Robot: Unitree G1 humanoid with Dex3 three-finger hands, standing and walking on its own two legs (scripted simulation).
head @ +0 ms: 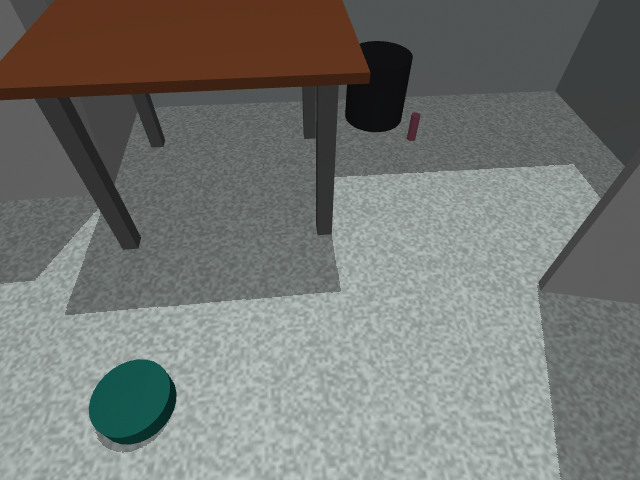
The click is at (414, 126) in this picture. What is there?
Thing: slim round
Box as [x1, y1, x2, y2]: [407, 112, 420, 140]
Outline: 415,112 411,115 407,139 413,140 415,137 420,115
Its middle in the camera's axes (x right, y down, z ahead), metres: +0.49 -0.61 +2.07
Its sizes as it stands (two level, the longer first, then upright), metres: 0.045 0.045 0.143
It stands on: the floor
